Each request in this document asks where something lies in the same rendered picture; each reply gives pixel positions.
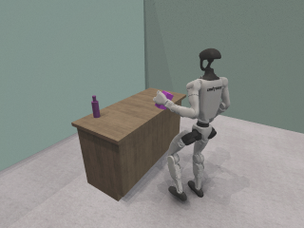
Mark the robot left forearm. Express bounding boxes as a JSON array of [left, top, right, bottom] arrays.
[[163, 99, 195, 118]]

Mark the robot head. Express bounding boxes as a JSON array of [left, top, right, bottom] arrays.
[[199, 48, 221, 81]]

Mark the robot right forearm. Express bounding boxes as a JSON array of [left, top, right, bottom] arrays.
[[212, 107, 228, 119]]

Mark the robot left hand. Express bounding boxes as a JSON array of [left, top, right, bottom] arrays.
[[153, 90, 167, 105]]

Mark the left robot upper arm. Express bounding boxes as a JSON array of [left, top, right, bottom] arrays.
[[186, 79, 201, 120]]

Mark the robot right shin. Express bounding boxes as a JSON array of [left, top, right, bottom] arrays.
[[192, 154, 204, 190]]

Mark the right robot upper arm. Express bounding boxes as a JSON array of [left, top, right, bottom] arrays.
[[219, 77, 231, 109]]

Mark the sponge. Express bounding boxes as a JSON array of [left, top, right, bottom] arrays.
[[155, 90, 174, 110]]

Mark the table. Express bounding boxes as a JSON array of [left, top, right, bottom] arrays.
[[71, 87, 186, 201]]

